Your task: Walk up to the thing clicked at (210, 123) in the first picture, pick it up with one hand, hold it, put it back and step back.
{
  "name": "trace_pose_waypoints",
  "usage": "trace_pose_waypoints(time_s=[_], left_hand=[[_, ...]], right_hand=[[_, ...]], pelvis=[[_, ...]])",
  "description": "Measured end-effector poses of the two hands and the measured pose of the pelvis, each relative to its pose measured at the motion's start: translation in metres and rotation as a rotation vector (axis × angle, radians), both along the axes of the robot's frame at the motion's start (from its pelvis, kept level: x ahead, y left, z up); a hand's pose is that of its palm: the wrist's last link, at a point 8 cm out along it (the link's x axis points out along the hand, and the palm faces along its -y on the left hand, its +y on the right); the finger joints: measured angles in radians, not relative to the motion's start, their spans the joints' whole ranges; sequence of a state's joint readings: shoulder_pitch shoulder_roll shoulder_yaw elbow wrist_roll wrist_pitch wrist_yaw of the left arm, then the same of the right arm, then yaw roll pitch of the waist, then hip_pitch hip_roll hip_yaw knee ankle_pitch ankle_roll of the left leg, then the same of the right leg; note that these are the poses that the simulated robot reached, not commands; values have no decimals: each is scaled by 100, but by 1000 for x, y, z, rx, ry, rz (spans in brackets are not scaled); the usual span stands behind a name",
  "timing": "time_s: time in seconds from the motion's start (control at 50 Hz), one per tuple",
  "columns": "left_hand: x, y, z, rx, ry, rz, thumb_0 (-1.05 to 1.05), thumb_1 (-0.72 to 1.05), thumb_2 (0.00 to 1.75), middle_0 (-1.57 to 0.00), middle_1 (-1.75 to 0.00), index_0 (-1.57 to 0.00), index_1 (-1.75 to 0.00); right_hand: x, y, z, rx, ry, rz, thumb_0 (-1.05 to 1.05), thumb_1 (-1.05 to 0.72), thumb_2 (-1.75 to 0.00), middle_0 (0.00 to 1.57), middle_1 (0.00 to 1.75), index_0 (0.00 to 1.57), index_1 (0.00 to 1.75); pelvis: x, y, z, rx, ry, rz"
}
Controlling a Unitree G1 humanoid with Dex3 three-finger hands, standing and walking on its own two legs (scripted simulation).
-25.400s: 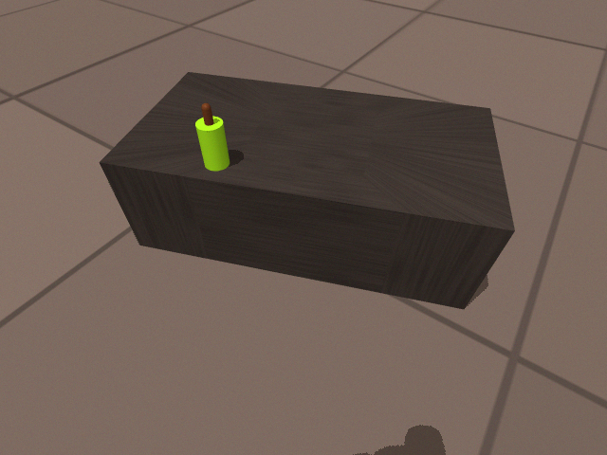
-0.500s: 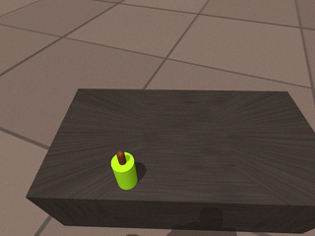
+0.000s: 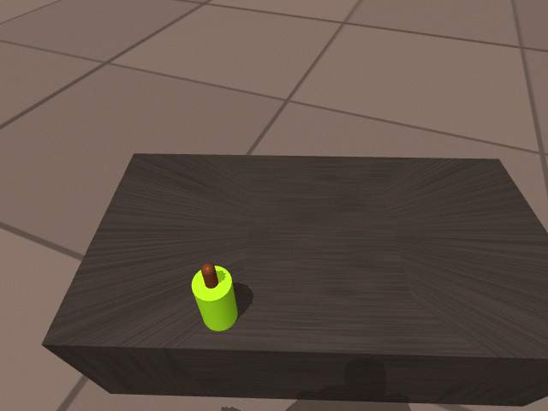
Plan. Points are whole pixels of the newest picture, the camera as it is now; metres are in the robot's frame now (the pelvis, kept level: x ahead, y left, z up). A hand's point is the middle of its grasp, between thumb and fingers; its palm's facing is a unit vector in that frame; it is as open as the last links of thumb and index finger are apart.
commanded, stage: stand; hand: left
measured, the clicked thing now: (214, 292) +0.43 +0.16 -0.22
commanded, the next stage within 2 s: step back in 1.88 s
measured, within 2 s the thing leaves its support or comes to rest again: neither
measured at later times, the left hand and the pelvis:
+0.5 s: hand out of the picture +0.07 +0.25 -0.16, palm faces -0.03 -0.94 -0.35, open 7.4 cm; pelvis +0.00 +0.00 +0.00, yaw +0 degrees
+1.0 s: hand out of the picture +0.06 +0.26 -0.16, palm faces -0.04 -0.94 -0.35, open 7.4 cm; pelvis +0.00 +0.00 +0.00, yaw +0 degrees
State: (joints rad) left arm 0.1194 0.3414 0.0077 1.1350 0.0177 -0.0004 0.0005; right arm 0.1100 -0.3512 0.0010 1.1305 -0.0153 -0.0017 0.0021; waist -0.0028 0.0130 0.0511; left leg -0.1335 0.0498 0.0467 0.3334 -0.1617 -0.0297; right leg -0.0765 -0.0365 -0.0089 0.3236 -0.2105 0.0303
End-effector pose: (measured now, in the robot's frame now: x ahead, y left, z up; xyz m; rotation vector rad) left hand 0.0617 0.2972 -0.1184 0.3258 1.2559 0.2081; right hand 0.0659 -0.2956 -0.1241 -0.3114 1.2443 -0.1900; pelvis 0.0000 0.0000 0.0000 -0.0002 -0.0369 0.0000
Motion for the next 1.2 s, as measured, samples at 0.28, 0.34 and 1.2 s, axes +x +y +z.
trace_pose_waypoints(time_s=[0.28,0.34,1.2], left_hand=[[3,0,0,-2,-2,-6,1,90,90,-21,-30,-20,-30],[4,1,-1,-3,-5,-8,1,90,90,-21,-30,-20,-30],[0,4,-3,-9,12,-15,1,90,90,-21,-30,-20,-30]], right_hand=[[0,1,0,0,3,-6,0,-91,-90,20,30,21,30],[0,1,1,-1,-1,-8,0,-91,-90,20,30,21,30],[-5,4,1,1,12,-23,0,-91,-90,20,30,21,30]], pelvis=[[2,1,0,-1,2,-2],[2,1,0,-1,1,-4],[2,5,0,0,5,-9]])
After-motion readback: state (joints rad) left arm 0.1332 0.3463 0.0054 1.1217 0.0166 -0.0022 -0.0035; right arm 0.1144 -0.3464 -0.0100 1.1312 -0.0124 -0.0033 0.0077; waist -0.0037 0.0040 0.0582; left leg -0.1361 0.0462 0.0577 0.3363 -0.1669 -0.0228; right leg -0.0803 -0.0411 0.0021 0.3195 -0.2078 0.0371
